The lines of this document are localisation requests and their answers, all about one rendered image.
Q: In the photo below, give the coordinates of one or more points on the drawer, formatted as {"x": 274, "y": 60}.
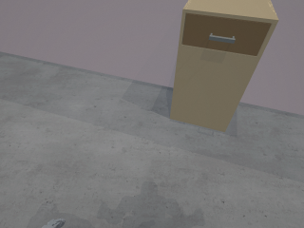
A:
{"x": 249, "y": 35}

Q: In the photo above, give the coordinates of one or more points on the handle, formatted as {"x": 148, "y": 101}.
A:
{"x": 222, "y": 39}

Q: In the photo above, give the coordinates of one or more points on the cabinet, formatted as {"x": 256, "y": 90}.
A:
{"x": 210, "y": 83}

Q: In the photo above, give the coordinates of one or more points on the robot left hand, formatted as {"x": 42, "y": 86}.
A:
{"x": 55, "y": 223}

